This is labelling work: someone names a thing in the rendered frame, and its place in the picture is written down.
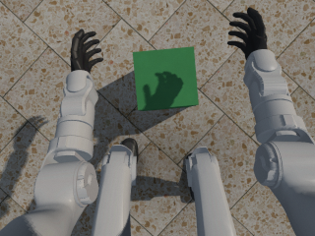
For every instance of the right robot forearm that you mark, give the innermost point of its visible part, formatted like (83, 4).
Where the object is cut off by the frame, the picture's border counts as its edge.
(272, 106)

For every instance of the right robot upper arm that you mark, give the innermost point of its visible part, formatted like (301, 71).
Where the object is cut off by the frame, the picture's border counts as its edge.
(288, 169)

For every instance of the robot right hand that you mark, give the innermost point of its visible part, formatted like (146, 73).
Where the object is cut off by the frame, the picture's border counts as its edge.
(255, 37)

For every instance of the left robot upper arm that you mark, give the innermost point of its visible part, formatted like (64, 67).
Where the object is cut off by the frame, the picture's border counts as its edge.
(62, 191)

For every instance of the left robot forearm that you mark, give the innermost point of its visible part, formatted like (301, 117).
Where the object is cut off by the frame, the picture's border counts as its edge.
(75, 123)

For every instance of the robot left shin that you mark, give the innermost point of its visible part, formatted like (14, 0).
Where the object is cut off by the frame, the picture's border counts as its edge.
(114, 148)

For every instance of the robot left hand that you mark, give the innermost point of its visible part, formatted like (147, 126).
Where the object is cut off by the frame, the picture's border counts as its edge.
(79, 55)

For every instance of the robot right shin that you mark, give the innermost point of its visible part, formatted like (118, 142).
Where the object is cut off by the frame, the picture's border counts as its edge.
(204, 150)

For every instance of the carton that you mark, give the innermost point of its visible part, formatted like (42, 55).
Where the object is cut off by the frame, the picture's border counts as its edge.
(165, 78)

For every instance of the robot shin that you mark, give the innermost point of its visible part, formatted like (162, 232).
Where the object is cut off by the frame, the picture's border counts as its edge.
(204, 150)
(114, 148)

